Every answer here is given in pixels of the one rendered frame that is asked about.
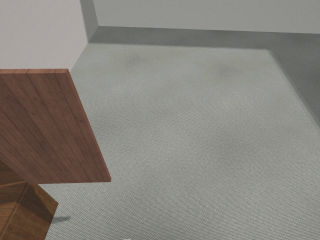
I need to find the cupboard door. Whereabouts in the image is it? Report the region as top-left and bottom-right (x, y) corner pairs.
(0, 68), (112, 185)

